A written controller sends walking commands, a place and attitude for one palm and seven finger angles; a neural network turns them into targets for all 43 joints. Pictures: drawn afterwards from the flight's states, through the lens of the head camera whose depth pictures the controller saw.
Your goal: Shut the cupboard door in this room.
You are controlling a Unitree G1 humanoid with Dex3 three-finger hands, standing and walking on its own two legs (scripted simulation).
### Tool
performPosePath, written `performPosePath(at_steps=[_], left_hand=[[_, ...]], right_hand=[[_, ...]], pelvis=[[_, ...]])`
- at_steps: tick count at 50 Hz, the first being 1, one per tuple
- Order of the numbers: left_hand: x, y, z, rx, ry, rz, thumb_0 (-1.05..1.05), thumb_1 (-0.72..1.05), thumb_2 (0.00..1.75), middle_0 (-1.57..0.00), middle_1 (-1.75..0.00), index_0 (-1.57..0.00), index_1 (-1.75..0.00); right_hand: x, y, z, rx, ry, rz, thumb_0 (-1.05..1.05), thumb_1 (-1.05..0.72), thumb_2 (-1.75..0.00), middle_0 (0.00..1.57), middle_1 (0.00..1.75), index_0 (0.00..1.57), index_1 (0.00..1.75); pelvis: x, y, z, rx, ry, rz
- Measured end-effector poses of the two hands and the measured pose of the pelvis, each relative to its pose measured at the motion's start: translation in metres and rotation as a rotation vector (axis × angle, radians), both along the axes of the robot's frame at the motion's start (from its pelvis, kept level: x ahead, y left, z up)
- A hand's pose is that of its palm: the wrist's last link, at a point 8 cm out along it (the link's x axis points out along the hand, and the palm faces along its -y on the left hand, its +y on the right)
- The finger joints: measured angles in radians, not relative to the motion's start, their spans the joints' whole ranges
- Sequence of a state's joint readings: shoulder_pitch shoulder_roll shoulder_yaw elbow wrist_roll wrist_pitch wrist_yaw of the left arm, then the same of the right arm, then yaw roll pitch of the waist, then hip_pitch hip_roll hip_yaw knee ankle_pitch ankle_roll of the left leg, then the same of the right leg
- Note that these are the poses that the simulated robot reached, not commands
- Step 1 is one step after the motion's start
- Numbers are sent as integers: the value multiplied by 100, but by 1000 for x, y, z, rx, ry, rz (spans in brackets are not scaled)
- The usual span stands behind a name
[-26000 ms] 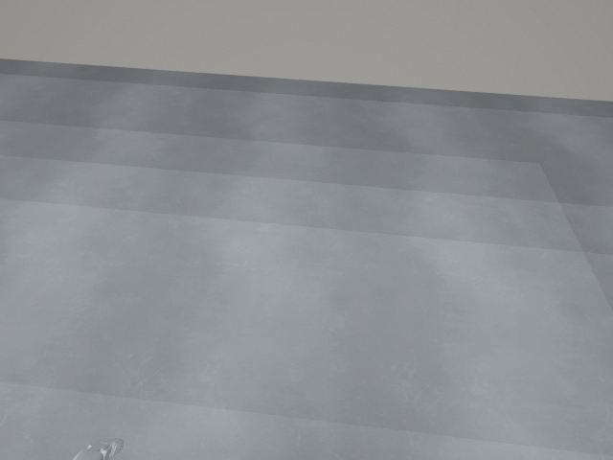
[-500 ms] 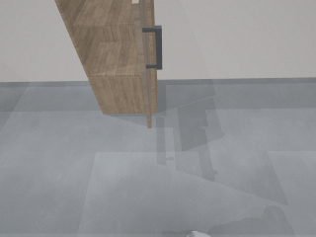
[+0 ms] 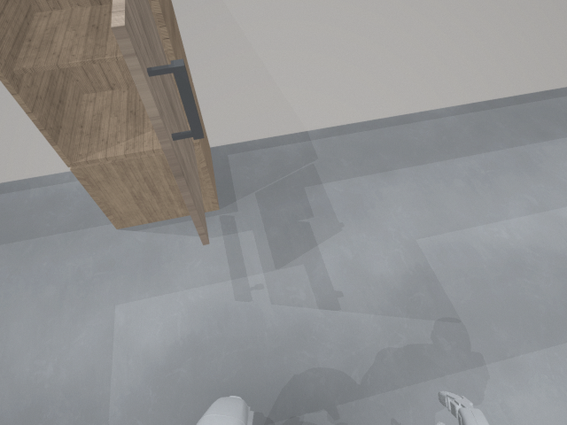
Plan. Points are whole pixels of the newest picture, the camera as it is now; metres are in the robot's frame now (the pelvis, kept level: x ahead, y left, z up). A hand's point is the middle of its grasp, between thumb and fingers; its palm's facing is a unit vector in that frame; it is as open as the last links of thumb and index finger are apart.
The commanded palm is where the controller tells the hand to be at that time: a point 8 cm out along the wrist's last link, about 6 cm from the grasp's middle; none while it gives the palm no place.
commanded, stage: walk around to get in front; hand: left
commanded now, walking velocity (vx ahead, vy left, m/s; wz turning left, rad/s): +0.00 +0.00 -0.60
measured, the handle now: (177, 105) +0.60 +0.27 +0.07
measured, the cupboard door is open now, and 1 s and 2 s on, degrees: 92 92 92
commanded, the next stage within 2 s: none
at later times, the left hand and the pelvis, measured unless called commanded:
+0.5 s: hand (160, 390) +0.17 +0.24 -0.17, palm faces -0.33 -0.92 -0.21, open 7.4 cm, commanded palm none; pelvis +0.01 +0.06 +0.00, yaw -20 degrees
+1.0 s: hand (220, 375) +0.20 +0.14 -0.16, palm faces -0.59 -0.77 -0.26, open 7.4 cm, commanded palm none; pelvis +0.00 +0.03 +0.00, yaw -38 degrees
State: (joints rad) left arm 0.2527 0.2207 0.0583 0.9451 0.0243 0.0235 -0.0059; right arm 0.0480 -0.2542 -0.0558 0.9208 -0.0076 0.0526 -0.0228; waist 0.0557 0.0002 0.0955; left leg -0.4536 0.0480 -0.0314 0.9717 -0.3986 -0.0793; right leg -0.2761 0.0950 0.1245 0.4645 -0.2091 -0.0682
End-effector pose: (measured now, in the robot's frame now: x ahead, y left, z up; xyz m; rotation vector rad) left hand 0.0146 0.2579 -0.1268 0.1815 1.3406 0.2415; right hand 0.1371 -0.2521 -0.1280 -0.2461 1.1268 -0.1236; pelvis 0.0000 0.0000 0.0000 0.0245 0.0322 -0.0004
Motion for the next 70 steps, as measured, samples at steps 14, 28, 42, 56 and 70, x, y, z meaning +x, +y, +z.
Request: performPosePath(at_steps=[14,28,42,56,70], left_hand=[[94,73,-15,-12,-87,-219,0,91,90,-20,-30,-20,-29],[184,-6,-15,-87,-98,-519,0,91,90,-20,-30,-20,-29],[213,-97,6,-48,-185,-734,0,90,90,-20,-30,-21,-29],[217,-52,-20,-57,-74,-769,0,90,90,-21,-30,-21,-30],[250,-72,-15,-66,-6,-944,0,91,90,-20,-30,-20,-29]], right_hand=[[-72,49,17,-54,1,-163,1,-90,-89,20,30,20,30],[-222,68,1,13,218,-527,1,-90,-89,20,30,20,30],[-256,31,-22,74,182,-705,1,-91,-90,20,30,20,30],[-192,27,4,-39,-44,-733,1,-90,-90,20,30,20,30],[-257,95,11,-2,43,-949,1,-90,-89,20,30,20,30]], pelvis=[[3,60,-4,-59,-15,-179],[7,53,-5,-57,-18,-390],[-4,17,-7,-10,-41,-570],[18,46,-13,-40,-5,-717],[25,56,-1,-69,-9,-915]])
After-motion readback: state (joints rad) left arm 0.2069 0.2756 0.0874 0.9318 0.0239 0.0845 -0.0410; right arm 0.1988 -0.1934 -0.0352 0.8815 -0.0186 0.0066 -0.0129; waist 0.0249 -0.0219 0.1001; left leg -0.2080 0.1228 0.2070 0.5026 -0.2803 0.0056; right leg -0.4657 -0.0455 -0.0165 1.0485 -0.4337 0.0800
